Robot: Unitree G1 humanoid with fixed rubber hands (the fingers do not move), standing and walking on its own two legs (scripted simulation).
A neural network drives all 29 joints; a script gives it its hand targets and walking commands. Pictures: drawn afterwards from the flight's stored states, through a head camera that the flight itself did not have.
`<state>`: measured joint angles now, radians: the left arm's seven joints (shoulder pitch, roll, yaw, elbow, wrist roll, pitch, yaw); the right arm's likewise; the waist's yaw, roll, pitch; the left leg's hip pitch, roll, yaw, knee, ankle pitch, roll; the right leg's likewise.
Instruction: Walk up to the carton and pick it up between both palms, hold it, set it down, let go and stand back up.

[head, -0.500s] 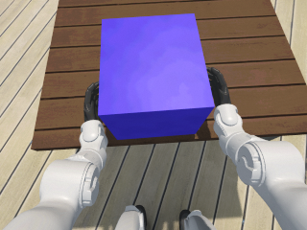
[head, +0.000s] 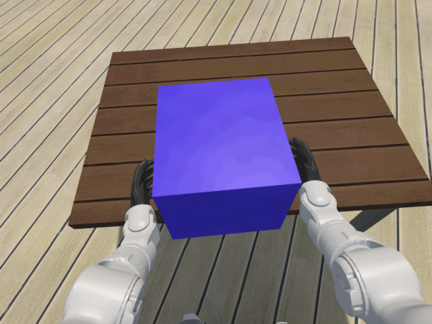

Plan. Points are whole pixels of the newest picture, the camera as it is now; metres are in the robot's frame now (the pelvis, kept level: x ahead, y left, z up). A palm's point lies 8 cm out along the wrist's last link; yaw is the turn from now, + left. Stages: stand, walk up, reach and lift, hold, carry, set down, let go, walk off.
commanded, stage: reach and lift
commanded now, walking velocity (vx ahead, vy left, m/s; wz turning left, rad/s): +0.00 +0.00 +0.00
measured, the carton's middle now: (220, 158) +0.47 +0.02 -0.04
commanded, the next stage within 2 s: none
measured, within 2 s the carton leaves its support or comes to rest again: neither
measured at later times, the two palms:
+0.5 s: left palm (124, 149) +0.39 +0.17 +0.11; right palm (331, 134) +0.41 -0.16 +0.12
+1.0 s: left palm (119, 150) +0.38 +0.17 +0.13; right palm (340, 129) +0.39 -0.16 +0.14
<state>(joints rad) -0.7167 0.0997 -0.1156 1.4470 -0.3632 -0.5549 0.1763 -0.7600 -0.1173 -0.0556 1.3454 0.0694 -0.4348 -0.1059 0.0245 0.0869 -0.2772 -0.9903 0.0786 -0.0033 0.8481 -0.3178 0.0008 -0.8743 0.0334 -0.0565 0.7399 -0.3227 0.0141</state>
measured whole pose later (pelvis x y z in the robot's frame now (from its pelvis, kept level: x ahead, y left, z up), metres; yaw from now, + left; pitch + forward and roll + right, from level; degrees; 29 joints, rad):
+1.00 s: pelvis +0.01 -0.01 +0.05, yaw +4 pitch +5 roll -1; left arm -0.51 0.13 0.04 0.65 -0.12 0.16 0.19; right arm -0.55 -0.12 0.02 0.65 0.23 0.16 -0.22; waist -0.04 0.02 -0.11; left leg -0.32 0.03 0.00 0.39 -0.16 -0.01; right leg -0.20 0.01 -0.07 0.30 -0.18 0.00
